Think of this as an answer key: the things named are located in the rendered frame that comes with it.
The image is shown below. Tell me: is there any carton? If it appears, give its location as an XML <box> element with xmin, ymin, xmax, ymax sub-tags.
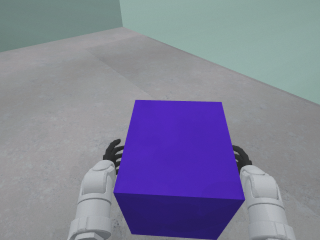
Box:
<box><xmin>113</xmin><ymin>100</ymin><xmax>245</xmax><ymax>240</ymax></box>

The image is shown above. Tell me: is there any robot right forearm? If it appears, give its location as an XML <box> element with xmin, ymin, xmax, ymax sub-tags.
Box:
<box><xmin>239</xmin><ymin>165</ymin><xmax>296</xmax><ymax>240</ymax></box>

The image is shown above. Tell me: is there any right robot hand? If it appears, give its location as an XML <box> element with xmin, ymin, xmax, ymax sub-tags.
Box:
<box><xmin>232</xmin><ymin>145</ymin><xmax>252</xmax><ymax>175</ymax></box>

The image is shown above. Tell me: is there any left robot hand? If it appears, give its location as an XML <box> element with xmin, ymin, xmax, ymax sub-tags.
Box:
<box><xmin>103</xmin><ymin>139</ymin><xmax>124</xmax><ymax>175</ymax></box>

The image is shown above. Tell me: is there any robot left forearm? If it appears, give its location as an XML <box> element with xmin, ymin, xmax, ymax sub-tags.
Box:
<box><xmin>67</xmin><ymin>160</ymin><xmax>116</xmax><ymax>240</ymax></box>

